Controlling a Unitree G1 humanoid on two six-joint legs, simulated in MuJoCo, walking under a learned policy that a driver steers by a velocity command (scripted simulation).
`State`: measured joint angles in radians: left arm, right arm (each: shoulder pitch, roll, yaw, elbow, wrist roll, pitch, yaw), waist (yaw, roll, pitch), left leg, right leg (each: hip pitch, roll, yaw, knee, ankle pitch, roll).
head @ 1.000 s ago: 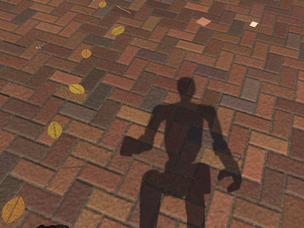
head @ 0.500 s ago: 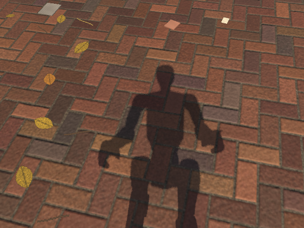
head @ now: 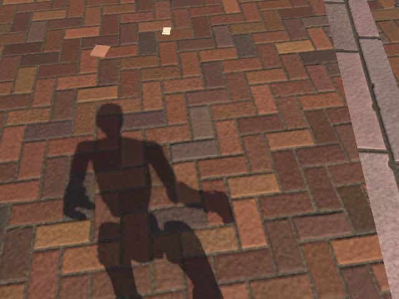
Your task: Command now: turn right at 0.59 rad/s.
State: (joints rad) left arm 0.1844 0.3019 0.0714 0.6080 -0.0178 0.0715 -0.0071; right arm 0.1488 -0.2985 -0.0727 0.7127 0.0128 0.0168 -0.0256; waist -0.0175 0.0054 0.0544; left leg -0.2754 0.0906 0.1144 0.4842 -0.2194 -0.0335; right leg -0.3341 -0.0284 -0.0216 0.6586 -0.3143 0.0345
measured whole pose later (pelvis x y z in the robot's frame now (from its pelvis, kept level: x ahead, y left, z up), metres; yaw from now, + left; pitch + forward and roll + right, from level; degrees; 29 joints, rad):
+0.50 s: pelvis +0.00 -0.01 +0.00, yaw -14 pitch +1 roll +1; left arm 0.16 0.29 0.05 0.63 0.00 0.04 0.02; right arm 0.14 -0.29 -0.07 0.72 0.01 0.00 0.00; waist 0.01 0.00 0.03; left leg -0.28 -0.01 -0.05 0.56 -0.27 -0.05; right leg -0.30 0.10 0.17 0.53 -0.24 -0.03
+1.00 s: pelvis +0.08 -0.07 +0.01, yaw -15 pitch +1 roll +0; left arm 0.33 0.27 0.05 0.73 0.00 -0.08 -0.02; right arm 0.30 -0.31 -0.06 0.74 0.03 -0.06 0.01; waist 0.01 0.04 -0.01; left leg -0.43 0.04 -0.02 1.03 -0.37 0.04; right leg -0.16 0.03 -0.01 0.42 -0.27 -0.04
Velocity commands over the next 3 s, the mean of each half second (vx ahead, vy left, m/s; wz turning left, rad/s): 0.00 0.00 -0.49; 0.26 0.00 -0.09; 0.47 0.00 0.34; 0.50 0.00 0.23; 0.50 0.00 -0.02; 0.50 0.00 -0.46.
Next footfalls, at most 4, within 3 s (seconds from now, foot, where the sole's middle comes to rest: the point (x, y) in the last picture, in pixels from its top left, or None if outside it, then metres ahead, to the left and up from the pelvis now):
0.02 right None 0.04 -0.12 -0.77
0.52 left None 0.07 0.11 -0.77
0.88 right None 0.06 -0.16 -0.77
1.34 left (216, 295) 0.46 -0.02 -0.77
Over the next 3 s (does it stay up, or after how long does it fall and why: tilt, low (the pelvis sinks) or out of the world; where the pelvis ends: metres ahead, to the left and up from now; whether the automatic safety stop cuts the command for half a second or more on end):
stays up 1.18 -0.10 -0.02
